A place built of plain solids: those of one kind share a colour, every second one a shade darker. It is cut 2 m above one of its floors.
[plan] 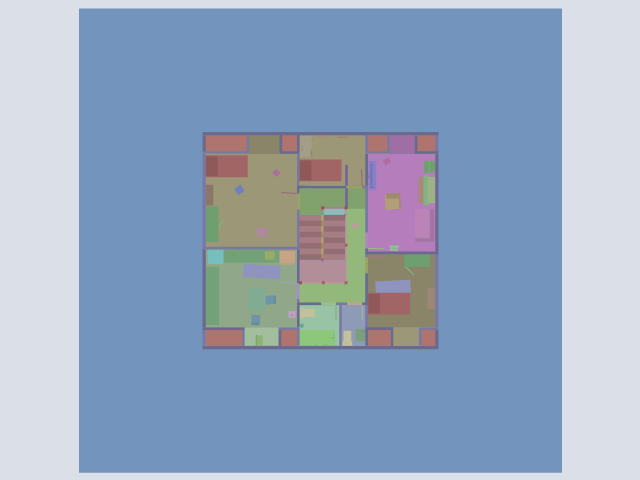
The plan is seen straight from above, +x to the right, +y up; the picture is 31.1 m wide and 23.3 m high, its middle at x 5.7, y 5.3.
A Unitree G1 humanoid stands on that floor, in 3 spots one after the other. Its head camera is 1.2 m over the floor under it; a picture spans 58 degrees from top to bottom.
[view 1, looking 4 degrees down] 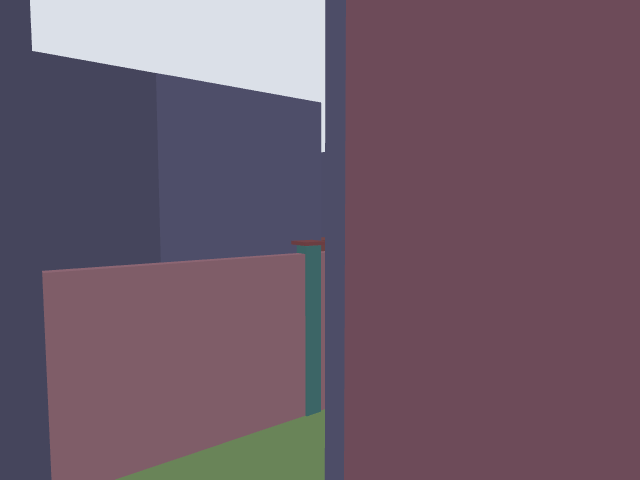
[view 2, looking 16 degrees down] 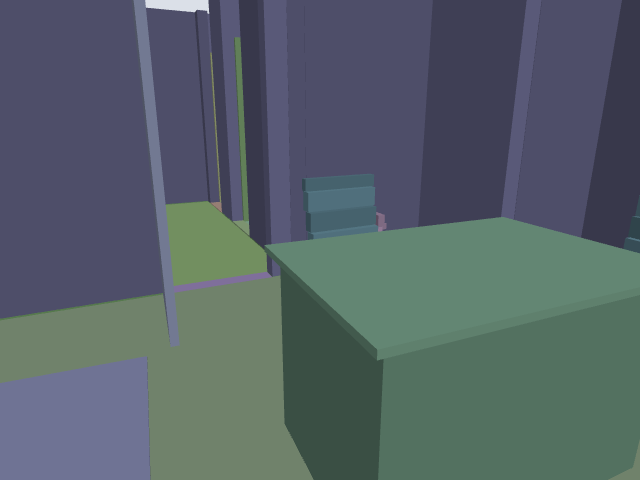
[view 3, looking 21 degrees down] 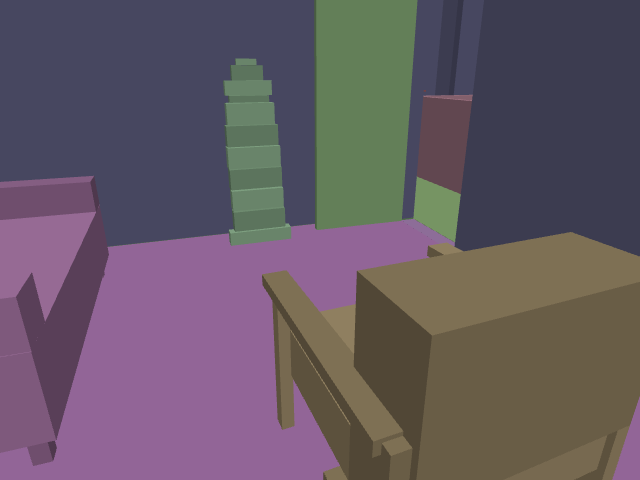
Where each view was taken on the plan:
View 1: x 9.03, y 3.62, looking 144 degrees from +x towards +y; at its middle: wall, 5.35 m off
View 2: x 1.57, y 3.42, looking -25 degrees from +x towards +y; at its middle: kitchen_table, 1.63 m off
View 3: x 9.88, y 8.07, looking -109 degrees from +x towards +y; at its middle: upper_floor_living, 3.35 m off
